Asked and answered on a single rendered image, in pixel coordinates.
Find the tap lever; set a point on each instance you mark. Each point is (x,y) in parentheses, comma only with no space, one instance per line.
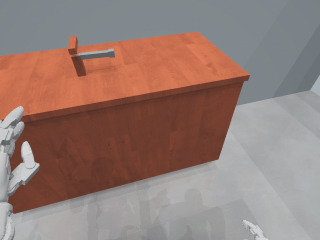
(96,54)

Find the robot right hand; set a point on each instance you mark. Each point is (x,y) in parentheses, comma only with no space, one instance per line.
(255,232)

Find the left robot forearm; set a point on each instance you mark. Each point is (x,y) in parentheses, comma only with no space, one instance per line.
(7,228)

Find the robot left hand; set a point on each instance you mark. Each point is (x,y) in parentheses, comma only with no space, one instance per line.
(10,130)

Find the counter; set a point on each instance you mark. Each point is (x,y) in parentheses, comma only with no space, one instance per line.
(162,104)

